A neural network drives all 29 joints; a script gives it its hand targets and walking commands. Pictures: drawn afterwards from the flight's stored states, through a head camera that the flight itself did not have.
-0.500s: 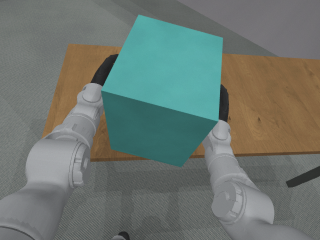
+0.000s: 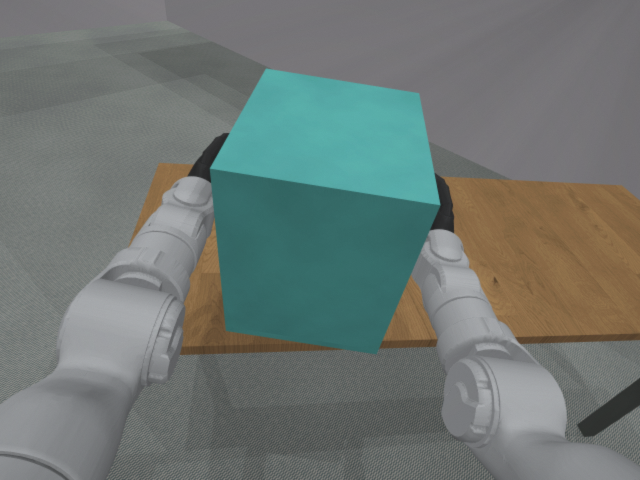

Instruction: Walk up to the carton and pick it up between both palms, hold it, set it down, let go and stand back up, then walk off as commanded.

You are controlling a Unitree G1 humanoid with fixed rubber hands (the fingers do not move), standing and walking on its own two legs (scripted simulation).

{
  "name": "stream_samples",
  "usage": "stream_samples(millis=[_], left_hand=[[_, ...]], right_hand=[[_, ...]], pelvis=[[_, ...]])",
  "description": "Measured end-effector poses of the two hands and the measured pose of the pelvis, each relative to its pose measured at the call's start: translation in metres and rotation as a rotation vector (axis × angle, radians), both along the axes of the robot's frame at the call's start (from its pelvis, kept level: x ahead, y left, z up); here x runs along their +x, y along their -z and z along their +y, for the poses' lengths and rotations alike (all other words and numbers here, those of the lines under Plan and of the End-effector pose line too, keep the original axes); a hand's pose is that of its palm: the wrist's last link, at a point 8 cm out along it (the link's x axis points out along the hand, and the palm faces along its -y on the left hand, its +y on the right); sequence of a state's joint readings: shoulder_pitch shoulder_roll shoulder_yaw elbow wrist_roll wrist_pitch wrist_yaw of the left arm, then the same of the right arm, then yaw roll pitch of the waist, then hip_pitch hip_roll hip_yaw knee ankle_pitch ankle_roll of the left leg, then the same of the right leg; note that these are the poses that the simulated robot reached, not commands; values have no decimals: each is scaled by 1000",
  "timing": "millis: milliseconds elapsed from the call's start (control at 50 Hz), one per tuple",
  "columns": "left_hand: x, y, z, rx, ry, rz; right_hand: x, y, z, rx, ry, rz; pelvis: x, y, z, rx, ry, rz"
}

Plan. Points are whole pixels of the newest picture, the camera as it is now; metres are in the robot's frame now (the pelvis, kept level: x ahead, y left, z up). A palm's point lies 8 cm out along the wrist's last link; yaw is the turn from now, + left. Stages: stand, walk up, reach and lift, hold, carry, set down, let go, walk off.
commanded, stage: reach and lift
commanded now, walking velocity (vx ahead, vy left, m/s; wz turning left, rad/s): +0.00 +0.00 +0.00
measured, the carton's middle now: (321, 212) +0.44 +0.00 +0.13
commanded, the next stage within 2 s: none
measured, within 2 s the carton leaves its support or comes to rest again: neither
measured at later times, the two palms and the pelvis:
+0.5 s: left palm (215, 168) +0.41 +0.14 +0.21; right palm (461, 213) +0.38 -0.17 +0.19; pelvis -0.01 -0.03 +0.01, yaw +0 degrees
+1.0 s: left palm (208, 155) +0.40 +0.15 +0.23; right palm (467, 193) +0.39 -0.17 +0.22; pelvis +0.00 -0.03 +0.01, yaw +0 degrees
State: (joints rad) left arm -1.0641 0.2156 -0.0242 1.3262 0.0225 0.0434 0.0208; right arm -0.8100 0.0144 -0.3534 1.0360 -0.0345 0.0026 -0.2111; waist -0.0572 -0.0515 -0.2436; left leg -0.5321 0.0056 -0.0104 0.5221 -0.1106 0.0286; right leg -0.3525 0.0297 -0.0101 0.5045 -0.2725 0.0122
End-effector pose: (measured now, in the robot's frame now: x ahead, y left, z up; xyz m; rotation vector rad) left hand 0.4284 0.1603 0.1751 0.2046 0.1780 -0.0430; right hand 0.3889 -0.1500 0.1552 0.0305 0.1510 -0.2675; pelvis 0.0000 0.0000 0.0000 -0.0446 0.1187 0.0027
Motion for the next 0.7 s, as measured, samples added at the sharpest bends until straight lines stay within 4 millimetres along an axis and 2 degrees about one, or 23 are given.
stream_samples(millis=[180,260,340,500,700], left_hand=[[-13,-25,1,-108,-44,-11],[-16,-35,-1,-153,-56,-12],[-18,-39,-7,-156,-60,7],[-15,-36,-19,-144,-73,64],[-11,-62,-25,-147,-80,-2]], right_hand=[[-4,-39,0,43,-18,-34],[-5,-51,-3,39,-24,-40],[-7,-51,-9,45,-26,-23],[-4,-38,-20,-29,-46,43],[3,-59,-27,-48,-56,-20]], pelvis=[[-5,-2,-6,8,-2,-48],[-4,-3,-12,16,-3,-69],[-5,-5,-17,23,-4,-102],[-5,-6,-26,35,-4,-123],[-1,-7,-28,38,-3,-119]])
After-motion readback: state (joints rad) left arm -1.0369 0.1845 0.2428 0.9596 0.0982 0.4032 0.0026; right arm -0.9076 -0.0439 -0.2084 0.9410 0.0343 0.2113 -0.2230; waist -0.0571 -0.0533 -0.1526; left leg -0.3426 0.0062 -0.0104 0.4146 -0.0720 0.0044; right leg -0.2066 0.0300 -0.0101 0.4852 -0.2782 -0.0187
